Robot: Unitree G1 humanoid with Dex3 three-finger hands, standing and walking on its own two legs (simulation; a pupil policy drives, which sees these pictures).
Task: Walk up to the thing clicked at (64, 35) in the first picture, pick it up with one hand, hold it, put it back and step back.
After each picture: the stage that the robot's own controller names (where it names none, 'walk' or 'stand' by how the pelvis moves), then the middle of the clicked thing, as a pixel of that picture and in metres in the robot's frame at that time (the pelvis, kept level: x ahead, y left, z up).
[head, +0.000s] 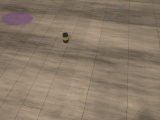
stand; (65, 37) +1.48 +0.23 -0.72
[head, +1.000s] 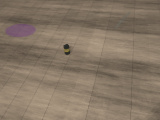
walk; (66, 49) +1.36 +0.32 -0.72
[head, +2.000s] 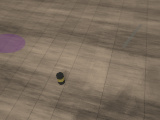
walk; (60, 78) +0.83 +0.29 -0.71
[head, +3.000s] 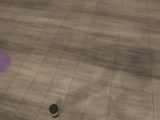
walk; (54, 111) +0.50 +0.25 -0.69
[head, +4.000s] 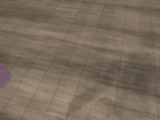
stand; out of the picture +0.39 +0.24 -0.71
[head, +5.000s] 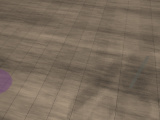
stand; out of the picture +0.37 +0.23 -0.72
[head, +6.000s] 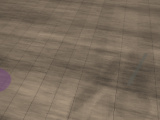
stand; out of the picture +0.38 +0.24 -0.73
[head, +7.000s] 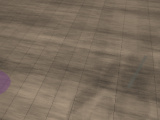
stand; out of the picture +0.37 +0.24 -0.73
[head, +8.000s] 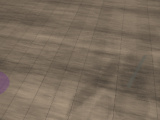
go down; out of the picture +0.36 +0.24 -0.73
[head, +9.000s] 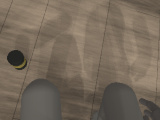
go down; (17, 60) +0.42 +0.29 -0.35
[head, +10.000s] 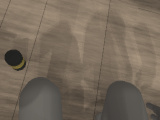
go down; (16, 60) +0.42 +0.30 -0.30
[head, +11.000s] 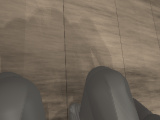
close in; out of the picture +0.39 +0.34 -0.22
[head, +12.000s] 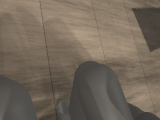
close; out of the picture +0.38 +0.35 -0.21
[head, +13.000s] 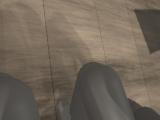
lift; out of the picture +0.36 +0.34 -0.22
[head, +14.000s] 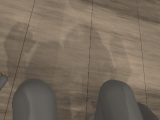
lift; out of the picture +0.32 +0.31 -0.08
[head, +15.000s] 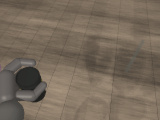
hold; (32, 85) +0.33 +0.18 +0.05
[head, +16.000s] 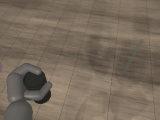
hold; (38, 87) +0.33 +0.17 +0.01
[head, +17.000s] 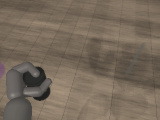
hold; (37, 84) +0.34 +0.18 +0.02
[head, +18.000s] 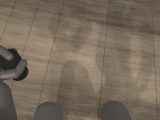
crouch; (14, 66) +0.40 +0.25 -0.08
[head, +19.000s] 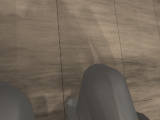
lower; out of the picture +0.39 +0.34 -0.21
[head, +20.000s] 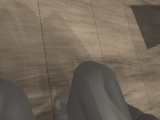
lower; out of the picture +0.38 +0.36 -0.22
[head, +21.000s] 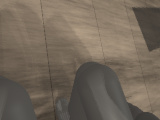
lower; out of the picture +0.38 +0.36 -0.22
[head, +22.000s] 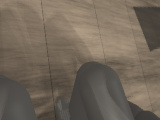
lower; out of the picture +0.37 +0.36 -0.22
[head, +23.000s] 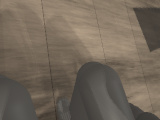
loosen; out of the picture +0.37 +0.36 -0.22
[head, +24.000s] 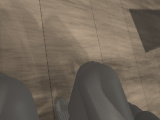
withdraw; out of the picture +0.36 +0.35 -0.22
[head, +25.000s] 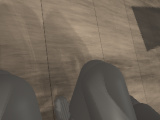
withdraw; out of the picture +0.36 +0.35 -0.21
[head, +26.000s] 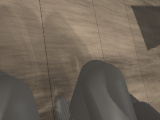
withdraw; out of the picture +0.36 +0.35 -0.21
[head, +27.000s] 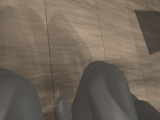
withdraw; out of the picture +0.36 +0.35 -0.21
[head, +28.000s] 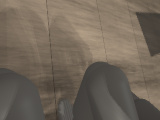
withdraw; out of the picture +0.36 +0.35 -0.21
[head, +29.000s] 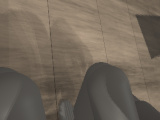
withdraw; out of the picture +0.36 +0.35 -0.20
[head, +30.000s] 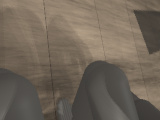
withdraw; out of the picture +0.36 +0.35 -0.21
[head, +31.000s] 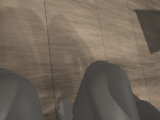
withdraw; out of the picture +0.36 +0.35 -0.20
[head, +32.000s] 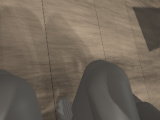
withdraw; out of the picture +0.36 +0.35 -0.20
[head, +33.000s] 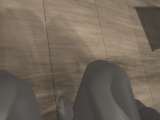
rise; out of the picture +0.36 +0.35 -0.20
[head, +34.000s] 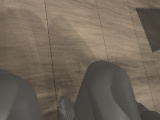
rise; out of the picture +0.36 +0.35 -0.20
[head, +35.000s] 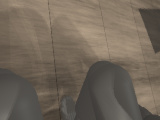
rise; out of the picture +0.36 +0.35 -0.21
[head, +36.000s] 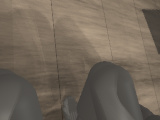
stand; out of the picture +0.36 +0.35 -0.21
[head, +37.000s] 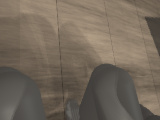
stand; out of the picture +0.37 +0.34 -0.21
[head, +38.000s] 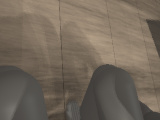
stand; out of the picture +0.36 +0.34 -0.21
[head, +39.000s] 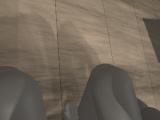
stand; out of the picture +0.36 +0.34 -0.21
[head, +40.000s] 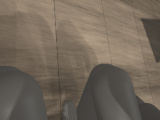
withdraw; out of the picture +0.36 +0.34 -0.21
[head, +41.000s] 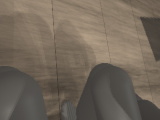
withdraw; out of the picture +0.36 +0.35 -0.20
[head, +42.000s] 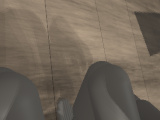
withdraw; out of the picture +0.36 +0.35 -0.20
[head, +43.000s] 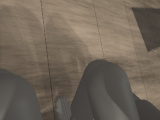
withdraw; out of the picture +0.36 +0.35 -0.21
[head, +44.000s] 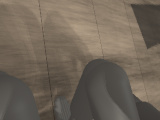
rise; out of the picture +0.36 +0.35 -0.20
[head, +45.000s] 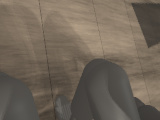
rise; out of the picture +0.36 +0.36 -0.20
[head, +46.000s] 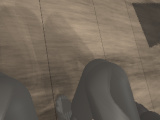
rise; out of the picture +0.36 +0.36 -0.21
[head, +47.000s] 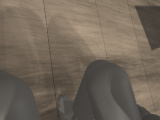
rise; out of the picture +0.36 +0.35 -0.21
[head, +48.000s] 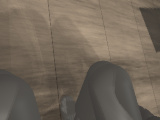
stand; out of the picture +0.37 +0.35 -0.21
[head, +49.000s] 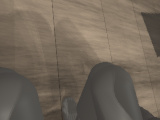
stand; out of the picture +0.37 +0.35 -0.21
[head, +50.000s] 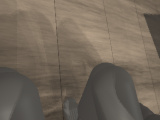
stand; out of the picture +0.37 +0.35 -0.21
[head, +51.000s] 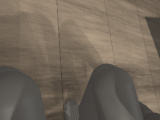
stand; out of the picture +0.36 +0.34 -0.21
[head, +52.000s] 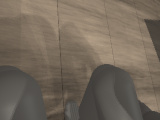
stand; out of the picture +0.37 +0.34 -0.21
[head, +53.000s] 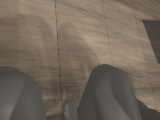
stand; out of the picture +0.36 +0.34 -0.21
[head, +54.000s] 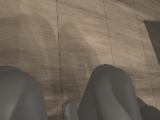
stand; out of the picture +0.36 +0.34 -0.21
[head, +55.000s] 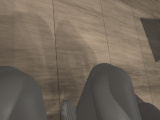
withdraw; out of the picture +0.36 +0.34 -0.21
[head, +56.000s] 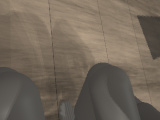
withdraw; out of the picture +0.36 +0.35 -0.21
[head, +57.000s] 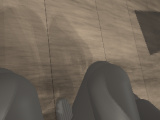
withdraw; out of the picture +0.36 +0.35 -0.21
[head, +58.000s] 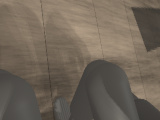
withdraw; out of the picture +0.36 +0.35 -0.21
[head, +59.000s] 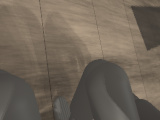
withdraw; out of the picture +0.36 +0.35 -0.21
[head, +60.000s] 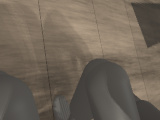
withdraw; out of the picture +0.36 +0.36 -0.20
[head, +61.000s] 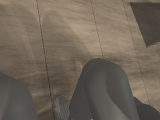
rise; out of the picture +0.36 +0.36 -0.20
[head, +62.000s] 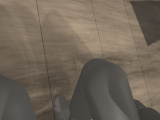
rise; out of the picture +0.36 +0.36 -0.20
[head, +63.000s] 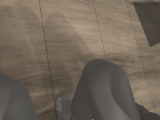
rise; out of the picture +0.36 +0.36 -0.21
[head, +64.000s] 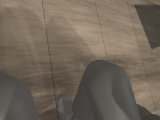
rise; out of the picture +0.36 +0.36 -0.21
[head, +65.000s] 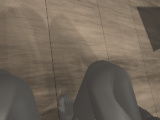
rise; out of the picture +0.37 +0.35 -0.21
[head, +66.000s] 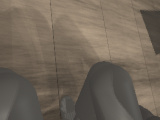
stand; out of the picture +0.36 +0.35 -0.21
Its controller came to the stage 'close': yes
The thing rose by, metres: 0.72
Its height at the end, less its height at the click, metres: +0.00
